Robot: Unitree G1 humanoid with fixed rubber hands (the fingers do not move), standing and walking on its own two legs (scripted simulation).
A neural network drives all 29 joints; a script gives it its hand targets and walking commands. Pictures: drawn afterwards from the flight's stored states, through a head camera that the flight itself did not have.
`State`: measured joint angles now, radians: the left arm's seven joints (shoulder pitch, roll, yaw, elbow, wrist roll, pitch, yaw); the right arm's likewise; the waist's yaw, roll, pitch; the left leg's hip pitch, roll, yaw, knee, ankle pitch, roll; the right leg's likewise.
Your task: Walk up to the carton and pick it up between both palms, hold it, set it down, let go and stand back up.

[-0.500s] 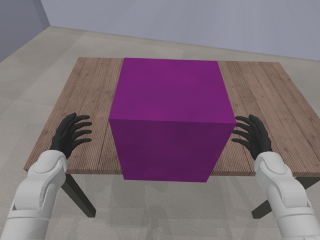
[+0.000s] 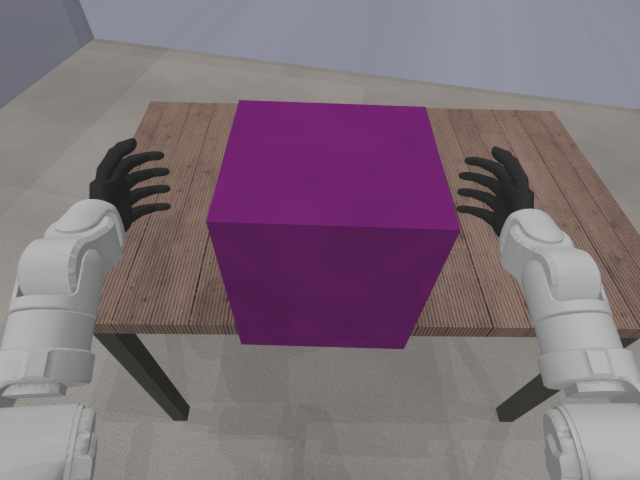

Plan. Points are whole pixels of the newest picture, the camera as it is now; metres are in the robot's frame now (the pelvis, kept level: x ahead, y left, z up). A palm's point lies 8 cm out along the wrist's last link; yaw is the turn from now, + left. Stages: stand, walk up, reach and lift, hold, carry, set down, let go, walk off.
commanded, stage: reach and lift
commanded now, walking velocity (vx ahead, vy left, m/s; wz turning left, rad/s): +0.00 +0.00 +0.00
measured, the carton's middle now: (327, 233) +0.46 -0.02 +0.04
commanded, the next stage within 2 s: none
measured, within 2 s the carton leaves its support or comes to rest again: neither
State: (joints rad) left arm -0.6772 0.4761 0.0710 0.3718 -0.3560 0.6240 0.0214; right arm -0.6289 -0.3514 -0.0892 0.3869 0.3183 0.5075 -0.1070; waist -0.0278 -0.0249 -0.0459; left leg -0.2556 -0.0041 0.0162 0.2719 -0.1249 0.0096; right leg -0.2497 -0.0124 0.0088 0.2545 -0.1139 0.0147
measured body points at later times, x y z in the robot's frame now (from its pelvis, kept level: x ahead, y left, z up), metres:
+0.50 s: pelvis +0.00 +0.00 +0.00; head +0.05 +0.00 +0.45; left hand +0.47 +0.24 +0.20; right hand +0.46 -0.22 +0.19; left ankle +0.00 +0.11 -0.75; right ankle +0.00 -0.13 -0.75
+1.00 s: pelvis +0.01 +0.00 +0.00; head +0.08 +0.00 +0.45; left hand +0.48 +0.22 +0.14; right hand +0.46 -0.23 +0.13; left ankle +0.00 +0.11 -0.75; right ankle +0.00 -0.13 -0.75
